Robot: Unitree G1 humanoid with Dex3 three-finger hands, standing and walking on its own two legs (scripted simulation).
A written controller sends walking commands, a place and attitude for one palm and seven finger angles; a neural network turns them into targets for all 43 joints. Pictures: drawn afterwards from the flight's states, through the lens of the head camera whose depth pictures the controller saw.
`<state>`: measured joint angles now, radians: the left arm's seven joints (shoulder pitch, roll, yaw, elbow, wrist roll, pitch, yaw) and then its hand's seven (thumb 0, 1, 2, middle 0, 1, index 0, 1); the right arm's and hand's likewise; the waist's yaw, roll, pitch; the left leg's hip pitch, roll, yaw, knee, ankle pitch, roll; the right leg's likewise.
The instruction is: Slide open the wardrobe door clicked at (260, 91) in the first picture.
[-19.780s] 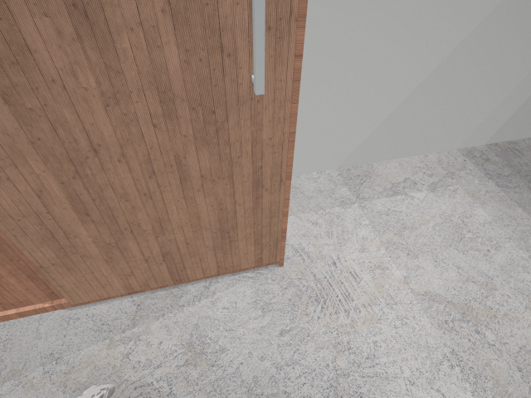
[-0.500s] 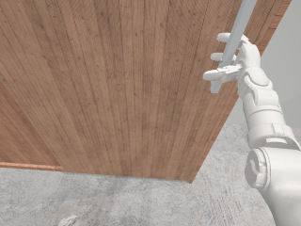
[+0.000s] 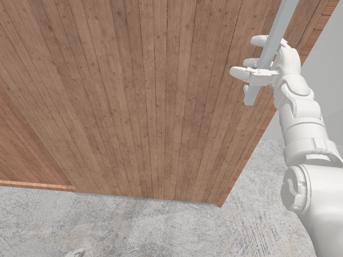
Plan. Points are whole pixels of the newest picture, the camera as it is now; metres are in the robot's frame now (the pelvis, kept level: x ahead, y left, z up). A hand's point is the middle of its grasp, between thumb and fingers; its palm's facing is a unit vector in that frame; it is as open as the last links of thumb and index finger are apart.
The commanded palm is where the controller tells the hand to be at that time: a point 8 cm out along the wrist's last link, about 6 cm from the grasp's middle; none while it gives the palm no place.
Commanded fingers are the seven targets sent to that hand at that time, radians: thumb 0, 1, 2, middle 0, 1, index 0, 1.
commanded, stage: grip the handle and tug to test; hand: right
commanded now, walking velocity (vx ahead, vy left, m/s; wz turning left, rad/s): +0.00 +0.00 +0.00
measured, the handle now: (265, 50) +0.53 -0.13 +0.25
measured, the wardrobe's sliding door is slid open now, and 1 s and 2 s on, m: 0.00 0.00 0.00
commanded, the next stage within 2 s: tug the door sideways, standing still in 1.08 s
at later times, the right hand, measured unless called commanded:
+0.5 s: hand (254, 67) +0.48 -0.11 +0.23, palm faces -0.04 +1.00 +0.00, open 5.1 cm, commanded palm +0.46 -0.16 +0.23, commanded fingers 0.00 -0.90 -0.90 0.45 1.40 0.45 1.40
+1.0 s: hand (255, 69) +0.47 -0.11 +0.23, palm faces -0.04 +1.00 +0.01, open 5.5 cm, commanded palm +0.43 -0.16 +0.23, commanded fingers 0.00 -0.90 -0.90 0.45 1.40 0.45 1.40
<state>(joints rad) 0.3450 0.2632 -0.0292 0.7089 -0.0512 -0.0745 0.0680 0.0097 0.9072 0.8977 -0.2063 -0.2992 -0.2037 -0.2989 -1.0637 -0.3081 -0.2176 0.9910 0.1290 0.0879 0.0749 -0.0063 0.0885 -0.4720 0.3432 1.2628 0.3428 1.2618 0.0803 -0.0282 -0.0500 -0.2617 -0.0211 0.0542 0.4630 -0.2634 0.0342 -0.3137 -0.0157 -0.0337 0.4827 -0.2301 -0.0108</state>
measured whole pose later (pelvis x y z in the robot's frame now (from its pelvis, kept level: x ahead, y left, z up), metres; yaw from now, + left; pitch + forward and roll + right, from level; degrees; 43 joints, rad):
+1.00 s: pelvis +0.03 +0.00 +0.00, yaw +2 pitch +2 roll +0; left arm 0.27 0.25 -0.02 0.63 -0.06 0.01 0.05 0.01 0.91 0.90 -0.21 -0.30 -0.20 -0.30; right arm -0.77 -0.26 -0.23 0.53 0.16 0.25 0.07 0.02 -0.78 -0.78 0.36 1.40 0.35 1.40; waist 0.05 -0.04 -0.07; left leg -0.17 -0.03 0.02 0.41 -0.28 0.04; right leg -0.20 -0.02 -0.06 0.42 -0.25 -0.01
